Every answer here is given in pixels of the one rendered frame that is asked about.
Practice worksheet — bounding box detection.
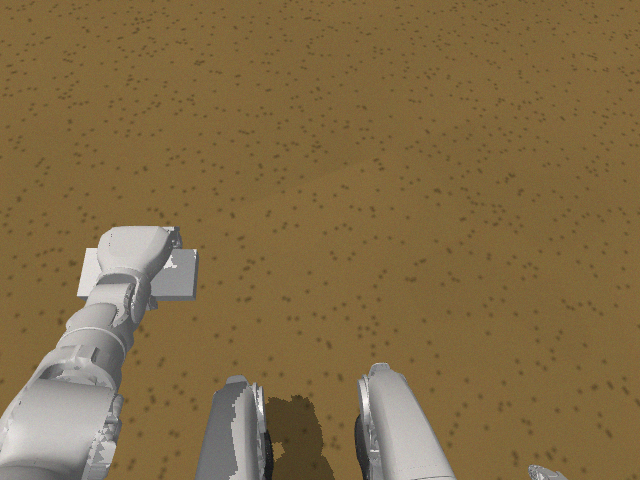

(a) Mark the small box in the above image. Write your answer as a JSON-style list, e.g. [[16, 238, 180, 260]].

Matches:
[[77, 248, 199, 301]]

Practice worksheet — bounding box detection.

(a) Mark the right robot hand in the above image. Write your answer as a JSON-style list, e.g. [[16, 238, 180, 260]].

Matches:
[[528, 464, 568, 480]]

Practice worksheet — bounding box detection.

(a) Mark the left robot arm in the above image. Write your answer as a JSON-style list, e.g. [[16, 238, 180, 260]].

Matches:
[[0, 268, 151, 480]]

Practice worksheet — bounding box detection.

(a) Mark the left robot hand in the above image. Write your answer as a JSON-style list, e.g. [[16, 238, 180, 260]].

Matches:
[[97, 226, 183, 311]]

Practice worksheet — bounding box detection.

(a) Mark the right robot foot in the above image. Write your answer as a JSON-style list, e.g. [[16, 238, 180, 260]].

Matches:
[[354, 415, 370, 480]]

